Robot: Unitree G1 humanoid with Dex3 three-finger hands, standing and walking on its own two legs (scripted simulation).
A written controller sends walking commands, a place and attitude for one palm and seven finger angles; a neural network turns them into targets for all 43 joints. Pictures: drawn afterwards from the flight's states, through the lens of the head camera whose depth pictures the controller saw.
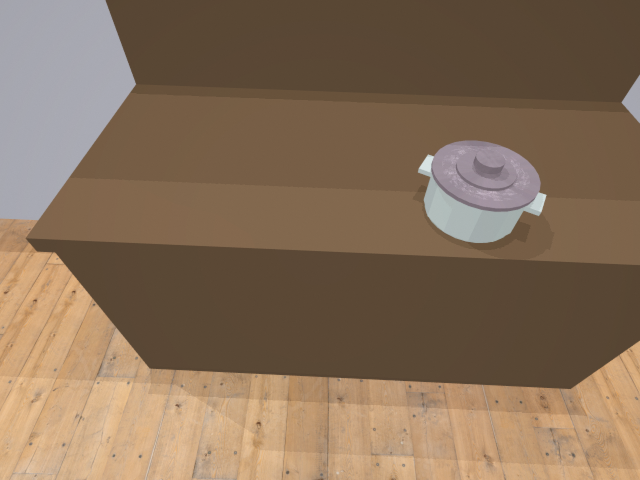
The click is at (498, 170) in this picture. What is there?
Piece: lid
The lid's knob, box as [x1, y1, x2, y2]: [473, 150, 505, 173]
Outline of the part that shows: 476,154 473,162 476,168 486,173 499,172 505,161 502,155 491,150 481,150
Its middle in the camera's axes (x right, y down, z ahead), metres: +0.30 -0.14 +0.69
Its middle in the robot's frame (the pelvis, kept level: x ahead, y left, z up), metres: +0.63 -0.27 +0.04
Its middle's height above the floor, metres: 0.82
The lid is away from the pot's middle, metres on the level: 0.00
